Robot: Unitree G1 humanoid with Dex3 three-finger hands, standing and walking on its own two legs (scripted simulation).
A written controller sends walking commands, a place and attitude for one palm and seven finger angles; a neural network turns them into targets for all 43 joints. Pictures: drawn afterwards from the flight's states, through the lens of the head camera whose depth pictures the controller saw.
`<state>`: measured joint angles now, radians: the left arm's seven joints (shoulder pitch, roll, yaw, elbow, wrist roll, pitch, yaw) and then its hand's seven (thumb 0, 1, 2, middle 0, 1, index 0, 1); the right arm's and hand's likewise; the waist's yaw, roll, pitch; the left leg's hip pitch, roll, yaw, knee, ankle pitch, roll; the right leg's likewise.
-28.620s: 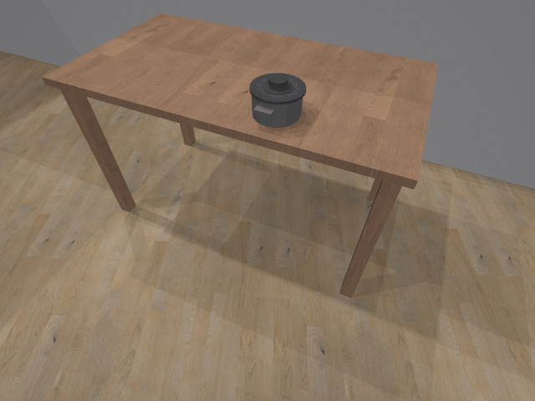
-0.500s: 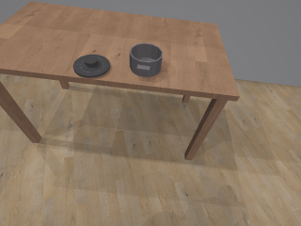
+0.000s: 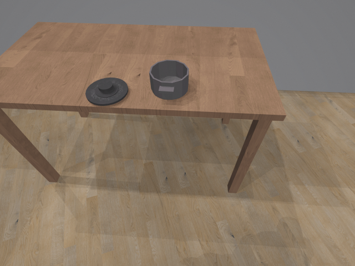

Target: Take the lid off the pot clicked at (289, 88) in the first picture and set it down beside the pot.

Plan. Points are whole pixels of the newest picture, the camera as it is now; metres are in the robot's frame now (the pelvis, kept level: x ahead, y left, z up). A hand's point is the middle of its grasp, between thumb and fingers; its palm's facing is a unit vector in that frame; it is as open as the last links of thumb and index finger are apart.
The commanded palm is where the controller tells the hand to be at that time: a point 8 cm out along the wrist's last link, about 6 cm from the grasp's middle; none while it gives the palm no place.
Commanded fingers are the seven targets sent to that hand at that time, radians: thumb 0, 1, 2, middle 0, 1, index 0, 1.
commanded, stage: let the arm hang, fingers relaxed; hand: left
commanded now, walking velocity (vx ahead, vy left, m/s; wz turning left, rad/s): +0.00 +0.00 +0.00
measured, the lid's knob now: (105, 86) +0.70 +0.30 -0.03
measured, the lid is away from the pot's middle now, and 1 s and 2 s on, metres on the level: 0.24 0.24 0.24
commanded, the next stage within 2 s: look to check the result in 0.24 s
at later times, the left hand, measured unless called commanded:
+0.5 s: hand out of the picture +0.04 +0.17 -0.18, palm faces +0.02 -0.98 -0.21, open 7.3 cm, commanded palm none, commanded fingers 0.00 0.90 0.90 -0.20 -0.30 -0.20 -0.30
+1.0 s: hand out of the picture +0.05 +0.17 -0.18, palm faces +0.02 -0.98 -0.21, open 7.3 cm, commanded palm none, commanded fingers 0.00 0.90 0.90 -0.20 -0.30 -0.20 -0.30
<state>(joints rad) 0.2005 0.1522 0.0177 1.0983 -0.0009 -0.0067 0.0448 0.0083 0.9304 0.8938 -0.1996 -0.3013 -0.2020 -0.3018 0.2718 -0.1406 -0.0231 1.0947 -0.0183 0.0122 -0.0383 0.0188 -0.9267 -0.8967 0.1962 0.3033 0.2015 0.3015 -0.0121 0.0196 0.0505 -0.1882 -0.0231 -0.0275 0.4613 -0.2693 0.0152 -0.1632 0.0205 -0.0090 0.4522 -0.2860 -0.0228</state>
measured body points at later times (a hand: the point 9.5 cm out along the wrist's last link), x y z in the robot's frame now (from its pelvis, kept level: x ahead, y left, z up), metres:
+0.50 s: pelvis +0.02 -0.01 +0.00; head +0.05 -0.01 +0.45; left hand +0.04 +0.22 -0.16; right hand +0.01 -0.23 -0.16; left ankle -0.02 +0.11 -0.74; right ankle -0.03 -0.11 -0.74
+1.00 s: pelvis +0.02 +0.00 +0.00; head +0.06 -0.01 +0.45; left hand +0.06 +0.22 -0.16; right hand +0.01 -0.22 -0.16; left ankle -0.02 +0.11 -0.74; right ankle -0.03 -0.10 -0.74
